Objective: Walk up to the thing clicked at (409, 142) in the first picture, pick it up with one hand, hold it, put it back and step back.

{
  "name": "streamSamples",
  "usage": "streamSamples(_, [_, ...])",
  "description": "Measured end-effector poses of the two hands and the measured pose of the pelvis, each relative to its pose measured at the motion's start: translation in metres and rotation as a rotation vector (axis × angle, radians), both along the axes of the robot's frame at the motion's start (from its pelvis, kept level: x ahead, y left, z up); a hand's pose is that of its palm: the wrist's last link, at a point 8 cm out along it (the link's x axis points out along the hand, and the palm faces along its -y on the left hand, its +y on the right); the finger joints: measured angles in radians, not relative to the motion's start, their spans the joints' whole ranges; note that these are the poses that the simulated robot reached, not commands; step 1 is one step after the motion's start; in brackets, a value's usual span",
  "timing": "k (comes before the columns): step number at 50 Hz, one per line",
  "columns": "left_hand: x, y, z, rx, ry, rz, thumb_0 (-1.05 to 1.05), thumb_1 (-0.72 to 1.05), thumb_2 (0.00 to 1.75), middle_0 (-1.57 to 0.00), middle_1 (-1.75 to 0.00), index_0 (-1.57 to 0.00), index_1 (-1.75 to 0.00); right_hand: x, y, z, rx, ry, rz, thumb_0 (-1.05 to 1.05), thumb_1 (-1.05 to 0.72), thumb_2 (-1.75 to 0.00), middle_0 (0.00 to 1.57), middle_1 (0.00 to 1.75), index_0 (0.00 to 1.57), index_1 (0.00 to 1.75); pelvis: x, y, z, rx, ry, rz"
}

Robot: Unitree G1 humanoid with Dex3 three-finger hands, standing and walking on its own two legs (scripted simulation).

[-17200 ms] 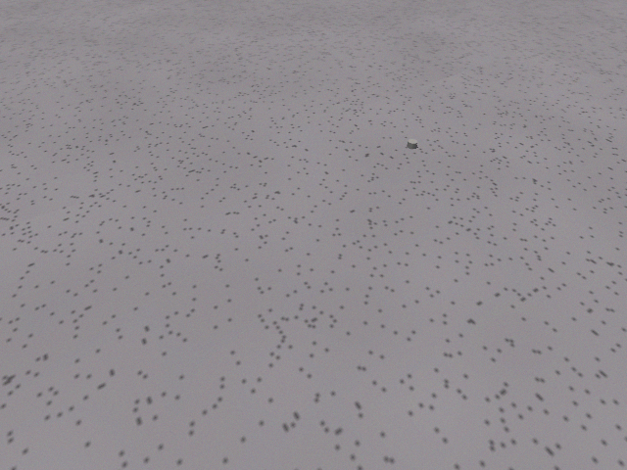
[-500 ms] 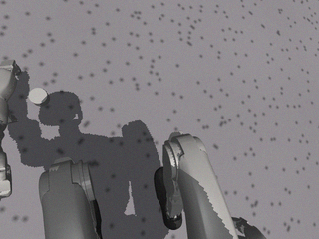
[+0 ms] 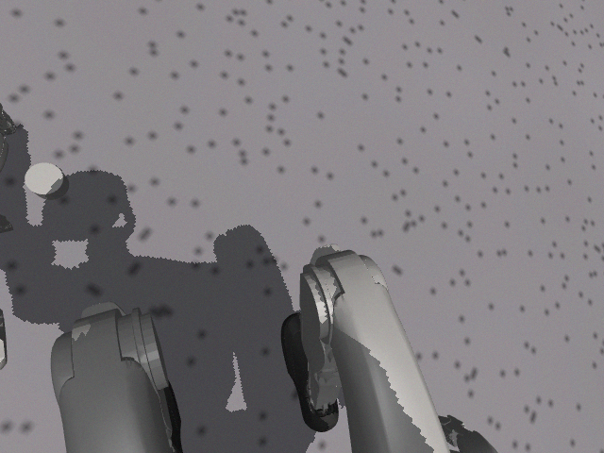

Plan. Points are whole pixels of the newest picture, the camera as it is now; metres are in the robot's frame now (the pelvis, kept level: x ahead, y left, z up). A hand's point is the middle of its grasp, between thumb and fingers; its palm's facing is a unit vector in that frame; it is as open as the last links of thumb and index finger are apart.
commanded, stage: rise first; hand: left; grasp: from above
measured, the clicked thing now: (47, 181) +0.52 +0.26 -0.31
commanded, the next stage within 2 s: none
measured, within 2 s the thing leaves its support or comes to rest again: neither
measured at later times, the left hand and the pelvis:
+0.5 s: hand out of the picture +0.48 +0.29 -0.19, palm faces -0.44 -0.08 -0.89, open 13.9 cm; pelvis +0.00 +0.00 -0.01, yaw -1 degrees
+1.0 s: hand out of the picture +0.49 +0.29 -0.19, palm faces -0.44 -0.08 -0.89, open 13.8 cm; pelvis +0.00 +0.00 -0.01, yaw -1 degrees
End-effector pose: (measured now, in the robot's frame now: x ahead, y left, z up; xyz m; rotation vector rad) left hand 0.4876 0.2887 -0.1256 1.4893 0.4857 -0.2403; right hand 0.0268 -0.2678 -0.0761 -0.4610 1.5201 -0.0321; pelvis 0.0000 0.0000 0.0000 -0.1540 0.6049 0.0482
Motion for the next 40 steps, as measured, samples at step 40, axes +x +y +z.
streamSamples(40, [0.006,0.008,-0.009,0.008,-0.012,0.000,0.00,-0.48,0.97,-0.14,-0.97,-0.13,-0.96,-0.006,0.005,0.002,0.006,-0.001,0.019,0.00,-0.91,-0.90,0.20,0.30,0.20,0.30,-0.001,0.002,-0.007,-0.019,-0.015,-0.006])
